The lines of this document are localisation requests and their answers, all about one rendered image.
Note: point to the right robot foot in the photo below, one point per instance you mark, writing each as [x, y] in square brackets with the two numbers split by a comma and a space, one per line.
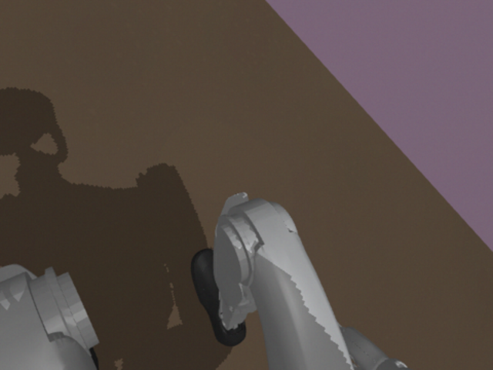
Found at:
[208, 294]

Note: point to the right robot hand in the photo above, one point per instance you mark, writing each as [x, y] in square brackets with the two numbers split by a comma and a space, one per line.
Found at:
[366, 355]

